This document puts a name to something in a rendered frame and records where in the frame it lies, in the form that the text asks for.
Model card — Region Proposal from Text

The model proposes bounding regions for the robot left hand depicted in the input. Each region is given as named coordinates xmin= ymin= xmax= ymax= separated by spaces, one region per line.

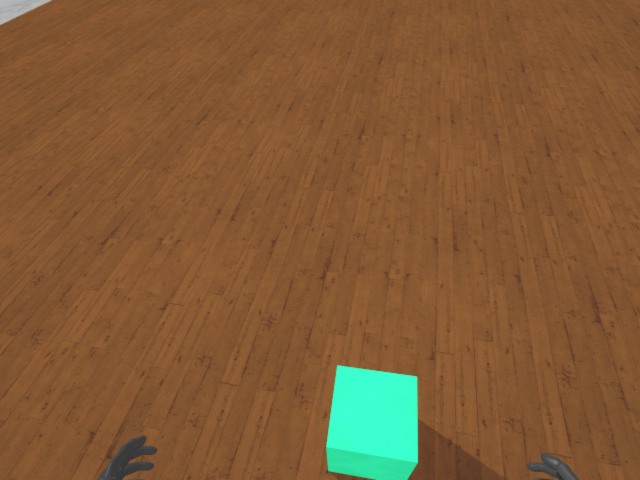
xmin=97 ymin=435 xmax=157 ymax=480

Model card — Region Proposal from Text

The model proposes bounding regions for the carton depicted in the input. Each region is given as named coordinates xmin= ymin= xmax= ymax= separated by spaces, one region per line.
xmin=326 ymin=365 xmax=418 ymax=480

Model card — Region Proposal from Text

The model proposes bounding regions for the robot right hand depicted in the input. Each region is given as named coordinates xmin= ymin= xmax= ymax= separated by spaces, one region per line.
xmin=528 ymin=452 xmax=579 ymax=480

